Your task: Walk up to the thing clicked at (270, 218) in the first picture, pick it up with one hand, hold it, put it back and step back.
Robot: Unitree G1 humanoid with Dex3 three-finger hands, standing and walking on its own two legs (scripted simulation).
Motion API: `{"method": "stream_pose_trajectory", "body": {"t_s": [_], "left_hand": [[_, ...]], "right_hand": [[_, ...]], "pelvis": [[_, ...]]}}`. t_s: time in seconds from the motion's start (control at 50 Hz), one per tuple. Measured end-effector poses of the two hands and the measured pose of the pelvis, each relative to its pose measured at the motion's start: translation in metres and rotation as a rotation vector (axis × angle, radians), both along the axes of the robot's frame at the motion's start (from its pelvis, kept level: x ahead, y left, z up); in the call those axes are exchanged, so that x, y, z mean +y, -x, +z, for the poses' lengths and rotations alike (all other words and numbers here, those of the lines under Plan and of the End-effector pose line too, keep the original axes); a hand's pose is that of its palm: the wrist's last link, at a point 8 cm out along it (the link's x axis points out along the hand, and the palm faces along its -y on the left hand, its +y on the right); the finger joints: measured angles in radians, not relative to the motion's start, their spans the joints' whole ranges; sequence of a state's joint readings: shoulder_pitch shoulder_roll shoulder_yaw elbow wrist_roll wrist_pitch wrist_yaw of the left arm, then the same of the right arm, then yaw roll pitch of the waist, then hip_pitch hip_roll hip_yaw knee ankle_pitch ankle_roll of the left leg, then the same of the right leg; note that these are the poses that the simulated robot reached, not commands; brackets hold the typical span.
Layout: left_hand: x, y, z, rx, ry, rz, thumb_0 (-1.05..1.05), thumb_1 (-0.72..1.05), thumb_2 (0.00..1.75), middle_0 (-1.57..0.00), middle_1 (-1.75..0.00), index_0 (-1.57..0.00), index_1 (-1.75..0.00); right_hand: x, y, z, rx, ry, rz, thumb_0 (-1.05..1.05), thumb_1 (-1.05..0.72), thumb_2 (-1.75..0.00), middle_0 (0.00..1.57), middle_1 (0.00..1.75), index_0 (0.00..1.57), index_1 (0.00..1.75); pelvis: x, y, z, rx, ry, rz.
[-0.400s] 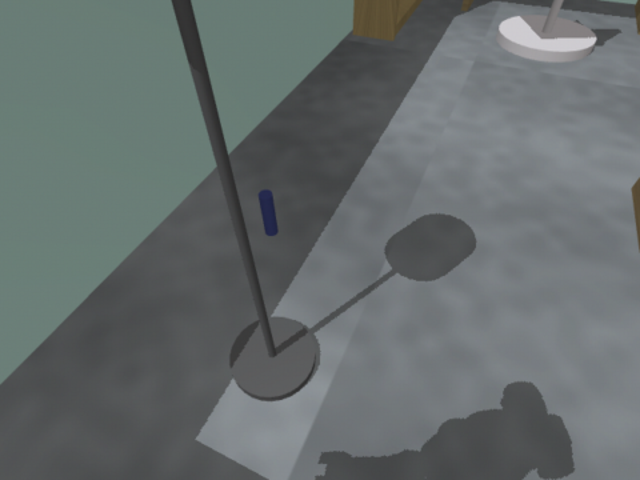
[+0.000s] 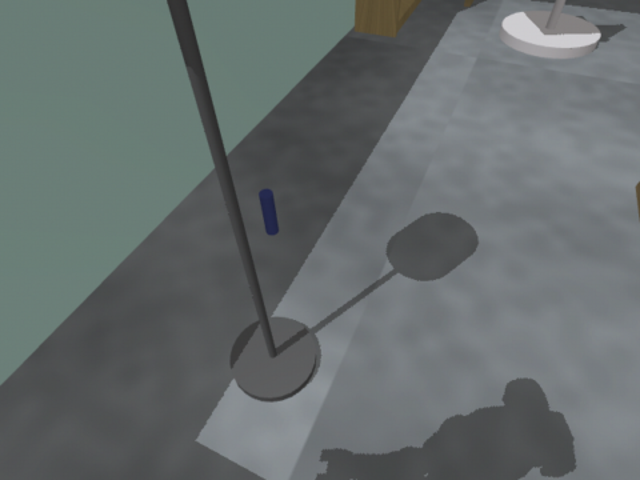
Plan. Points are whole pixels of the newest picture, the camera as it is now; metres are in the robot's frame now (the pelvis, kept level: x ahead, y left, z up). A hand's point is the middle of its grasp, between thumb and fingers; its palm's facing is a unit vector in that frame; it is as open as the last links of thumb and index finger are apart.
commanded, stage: stand
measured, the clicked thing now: (269, 213) +1.21 +0.24 -0.68
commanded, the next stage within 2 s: walk up in 0.72 s
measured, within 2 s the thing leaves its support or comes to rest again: neither
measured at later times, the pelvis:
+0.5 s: pelvis +0.00 +0.00 +0.00, yaw +0 degrees
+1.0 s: pelvis -0.02 +0.06 -0.02, yaw -18 degrees
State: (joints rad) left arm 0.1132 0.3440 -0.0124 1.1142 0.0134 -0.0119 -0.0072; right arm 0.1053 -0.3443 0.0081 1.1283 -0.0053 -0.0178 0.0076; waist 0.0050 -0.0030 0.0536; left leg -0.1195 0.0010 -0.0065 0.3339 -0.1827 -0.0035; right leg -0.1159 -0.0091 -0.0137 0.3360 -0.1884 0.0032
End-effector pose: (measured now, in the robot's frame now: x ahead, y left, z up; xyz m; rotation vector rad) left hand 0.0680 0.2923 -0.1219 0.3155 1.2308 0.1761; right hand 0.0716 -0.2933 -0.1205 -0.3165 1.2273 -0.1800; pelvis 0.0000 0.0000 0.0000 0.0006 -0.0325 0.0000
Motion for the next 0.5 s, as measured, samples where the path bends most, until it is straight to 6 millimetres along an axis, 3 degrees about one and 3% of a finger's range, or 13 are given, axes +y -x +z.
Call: {"method": "stream_pose_trajectory", "body": {"t_s": [0.5], "left_hand": [[-0.0001, -0.0051, 0.0008, -0.004, -0.002, 0.002, 0.0, 0.91, 0.89, -0.2, -0.3, -0.21, -0.3]], "right_hand": [[-0.0017, -0.0057, 0.0022, -0.006, 0.004, 0.0, 0.0, -0.91, -0.89, 0.2, 0.3, 0.21, 0.3]], "pelvis": [[-0.0013, -0.0045, 0.0008, 0.0, 0.0, -0.001]]}}
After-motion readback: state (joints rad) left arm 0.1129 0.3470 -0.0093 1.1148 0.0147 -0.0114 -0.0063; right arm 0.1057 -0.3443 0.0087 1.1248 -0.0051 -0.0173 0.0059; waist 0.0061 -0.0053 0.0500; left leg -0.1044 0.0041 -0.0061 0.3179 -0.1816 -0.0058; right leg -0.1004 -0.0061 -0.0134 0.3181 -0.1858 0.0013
